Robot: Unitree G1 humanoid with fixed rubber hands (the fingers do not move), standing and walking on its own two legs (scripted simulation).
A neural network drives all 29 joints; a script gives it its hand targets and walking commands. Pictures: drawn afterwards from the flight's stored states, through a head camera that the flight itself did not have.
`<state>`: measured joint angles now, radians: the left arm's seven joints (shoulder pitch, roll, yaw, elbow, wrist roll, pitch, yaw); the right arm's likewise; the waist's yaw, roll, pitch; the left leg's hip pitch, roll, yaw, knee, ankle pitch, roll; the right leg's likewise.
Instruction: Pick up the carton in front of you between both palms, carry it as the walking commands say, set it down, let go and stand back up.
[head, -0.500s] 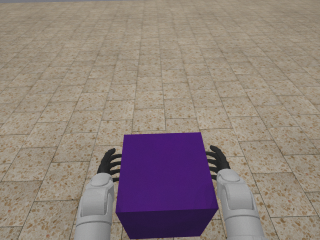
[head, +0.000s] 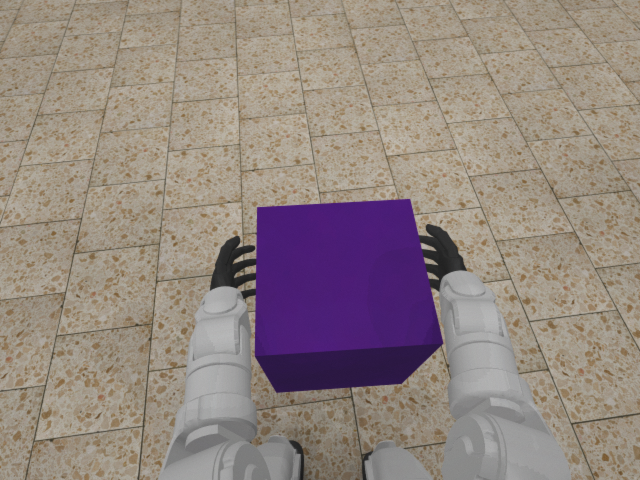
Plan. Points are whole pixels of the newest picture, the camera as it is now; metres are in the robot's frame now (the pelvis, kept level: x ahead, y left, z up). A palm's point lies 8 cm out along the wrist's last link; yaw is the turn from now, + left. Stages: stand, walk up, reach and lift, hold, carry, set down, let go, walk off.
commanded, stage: set down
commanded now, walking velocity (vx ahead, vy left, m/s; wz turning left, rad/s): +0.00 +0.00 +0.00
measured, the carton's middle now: (336, 304) +0.36 -0.01 -0.10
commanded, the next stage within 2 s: none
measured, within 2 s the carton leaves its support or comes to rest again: rests again in 1.98 s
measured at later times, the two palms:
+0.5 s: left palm (246, 310) +0.39 +0.15 -0.20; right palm (410, 287) +0.43 -0.15 -0.20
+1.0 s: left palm (251, 323) +0.42 +0.17 -0.36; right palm (385, 301) +0.47 -0.13 -0.36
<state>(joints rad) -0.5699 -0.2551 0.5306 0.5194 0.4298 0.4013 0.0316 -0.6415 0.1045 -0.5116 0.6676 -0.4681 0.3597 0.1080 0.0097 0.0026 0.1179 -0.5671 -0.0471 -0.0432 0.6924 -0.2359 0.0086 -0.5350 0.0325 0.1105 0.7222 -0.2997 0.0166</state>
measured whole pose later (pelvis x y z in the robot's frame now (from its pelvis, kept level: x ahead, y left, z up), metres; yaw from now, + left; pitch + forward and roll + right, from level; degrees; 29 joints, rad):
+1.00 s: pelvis -0.04 -0.02 -0.25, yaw +0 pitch +47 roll +0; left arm -0.98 -0.04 0.53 0.61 0.18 0.26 0.09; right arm -1.12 -0.08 -0.33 0.83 -0.17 0.24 -0.06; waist 0.07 -0.02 -0.11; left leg -2.07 -0.10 -0.09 1.73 -0.48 -0.08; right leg -2.04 0.15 0.07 1.77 -0.55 0.04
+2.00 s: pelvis -0.05 -0.03 -0.37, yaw +0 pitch +39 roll +3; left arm -1.25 0.11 0.49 0.85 0.08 0.19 0.09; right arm -1.45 -0.25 -0.14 1.12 -0.03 0.17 -0.11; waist 0.11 -0.03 0.27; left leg -2.25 -0.08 -0.05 2.13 -0.57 -0.09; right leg -2.24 0.16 0.05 2.19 -0.63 0.03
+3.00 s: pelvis -0.06 -0.02 -0.38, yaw +2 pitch +36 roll +3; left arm -1.30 0.29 0.24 1.00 -0.24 0.03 0.13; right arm -1.47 -0.45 0.06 1.06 0.20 0.10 -0.08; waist 0.10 0.01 0.35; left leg -2.27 -0.02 0.01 2.17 -0.53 -0.03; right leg -2.25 0.06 0.03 2.25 -0.63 0.01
